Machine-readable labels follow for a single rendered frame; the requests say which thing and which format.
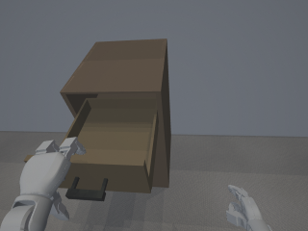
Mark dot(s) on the robot right hand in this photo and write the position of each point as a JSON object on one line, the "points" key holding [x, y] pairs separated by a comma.
{"points": [[238, 214]]}

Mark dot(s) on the robot left hand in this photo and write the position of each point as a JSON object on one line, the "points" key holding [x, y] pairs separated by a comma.
{"points": [[47, 169]]}

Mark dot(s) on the drawer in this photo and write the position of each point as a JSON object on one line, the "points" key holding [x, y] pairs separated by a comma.
{"points": [[120, 137]]}

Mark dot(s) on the left robot forearm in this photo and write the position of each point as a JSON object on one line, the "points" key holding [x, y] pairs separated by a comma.
{"points": [[29, 212]]}

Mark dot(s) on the cabinet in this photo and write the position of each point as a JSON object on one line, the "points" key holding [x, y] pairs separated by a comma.
{"points": [[135, 68]]}

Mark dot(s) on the right robot forearm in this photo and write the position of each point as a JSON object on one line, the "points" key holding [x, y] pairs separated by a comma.
{"points": [[257, 224]]}

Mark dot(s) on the handle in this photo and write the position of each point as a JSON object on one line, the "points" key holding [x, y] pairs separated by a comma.
{"points": [[82, 194]]}

